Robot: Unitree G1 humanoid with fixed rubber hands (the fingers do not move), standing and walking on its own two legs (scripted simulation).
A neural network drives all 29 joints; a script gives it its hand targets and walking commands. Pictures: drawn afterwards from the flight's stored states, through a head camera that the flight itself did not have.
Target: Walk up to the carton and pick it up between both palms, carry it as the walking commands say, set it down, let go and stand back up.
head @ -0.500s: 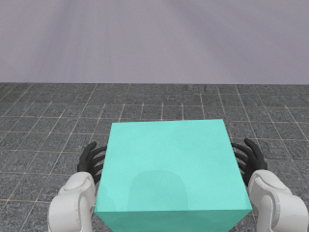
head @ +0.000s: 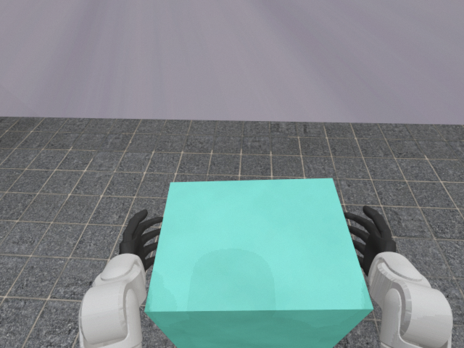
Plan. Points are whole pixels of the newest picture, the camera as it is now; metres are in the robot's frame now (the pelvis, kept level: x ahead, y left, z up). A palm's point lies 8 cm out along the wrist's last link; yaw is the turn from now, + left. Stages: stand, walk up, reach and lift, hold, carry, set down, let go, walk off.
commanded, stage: carry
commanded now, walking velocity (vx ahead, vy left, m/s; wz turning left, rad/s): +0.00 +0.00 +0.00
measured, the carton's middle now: (252, 271) +0.26 +0.00 -0.02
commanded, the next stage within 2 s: hold in 1.50 s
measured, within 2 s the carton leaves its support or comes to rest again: neither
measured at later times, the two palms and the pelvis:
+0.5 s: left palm (144, 253) +0.26 +0.18 +0.06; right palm (370, 253) +0.26 -0.18 +0.06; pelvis +0.00 +0.00 +0.00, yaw +0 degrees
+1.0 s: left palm (152, 252) +0.27 +0.18 +0.04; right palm (365, 254) +0.27 -0.19 +0.04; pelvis +0.01 -0.01 +0.00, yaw +0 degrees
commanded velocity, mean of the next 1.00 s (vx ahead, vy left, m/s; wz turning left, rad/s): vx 0.00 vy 0.00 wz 0.00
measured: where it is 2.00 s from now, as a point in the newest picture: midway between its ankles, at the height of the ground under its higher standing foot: outside the picture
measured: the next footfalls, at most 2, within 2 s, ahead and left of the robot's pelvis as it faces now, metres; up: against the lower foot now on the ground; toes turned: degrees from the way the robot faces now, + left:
none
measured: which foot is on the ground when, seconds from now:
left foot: down 0.00-1.00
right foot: down 0.00-1.00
